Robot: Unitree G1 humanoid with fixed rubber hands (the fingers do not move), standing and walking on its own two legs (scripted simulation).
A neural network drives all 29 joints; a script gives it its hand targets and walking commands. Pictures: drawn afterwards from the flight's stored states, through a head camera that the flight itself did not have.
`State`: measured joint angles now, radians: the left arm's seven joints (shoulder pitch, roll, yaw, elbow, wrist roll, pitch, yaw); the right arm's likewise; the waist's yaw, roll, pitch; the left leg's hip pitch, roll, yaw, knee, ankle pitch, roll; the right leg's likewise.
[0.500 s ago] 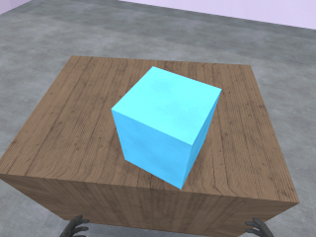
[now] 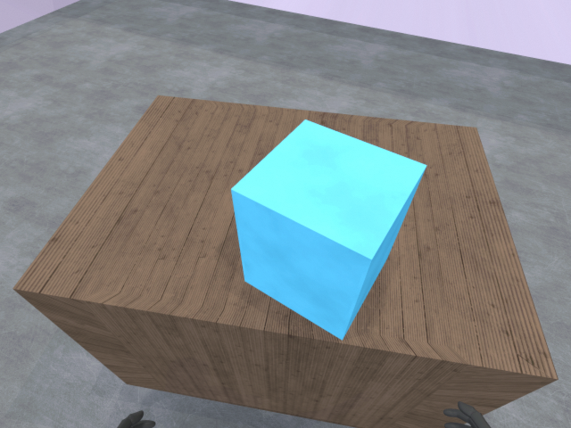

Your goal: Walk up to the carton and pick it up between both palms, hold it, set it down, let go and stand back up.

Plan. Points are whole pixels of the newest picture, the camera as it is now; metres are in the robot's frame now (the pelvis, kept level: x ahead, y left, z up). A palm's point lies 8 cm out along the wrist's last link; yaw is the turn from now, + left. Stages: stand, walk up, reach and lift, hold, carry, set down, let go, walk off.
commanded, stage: walk up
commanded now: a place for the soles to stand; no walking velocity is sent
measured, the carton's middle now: (323, 230) +0.42 -0.03 +0.01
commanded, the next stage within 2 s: reach and lift in 0.20 s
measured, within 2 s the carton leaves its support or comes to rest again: neither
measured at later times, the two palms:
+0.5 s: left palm (152, 371) +0.21 +0.22 -0.07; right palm out of the picture +0.12 -0.26 -0.06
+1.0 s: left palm (130, 358) +0.22 +0.25 -0.05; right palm (458, 426) +0.14 -0.20 -0.04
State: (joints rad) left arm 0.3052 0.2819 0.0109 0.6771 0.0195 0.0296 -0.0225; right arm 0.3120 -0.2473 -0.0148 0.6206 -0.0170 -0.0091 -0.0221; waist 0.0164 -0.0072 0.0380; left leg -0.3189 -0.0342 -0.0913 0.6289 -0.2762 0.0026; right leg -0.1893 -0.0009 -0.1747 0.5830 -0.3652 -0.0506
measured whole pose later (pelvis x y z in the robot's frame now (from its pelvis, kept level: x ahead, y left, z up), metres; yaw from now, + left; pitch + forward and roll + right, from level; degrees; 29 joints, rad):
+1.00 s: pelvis +0.02 +0.03 +0.02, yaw -10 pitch -5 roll -1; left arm 0.18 0.30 0.03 0.54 -0.08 0.04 -0.09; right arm 0.20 -0.09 -0.02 0.65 0.02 -0.27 -0.09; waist 0.03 -0.03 0.08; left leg -0.11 0.00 0.08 0.43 -0.23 0.03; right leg -0.04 0.02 0.00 0.39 -0.26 -0.01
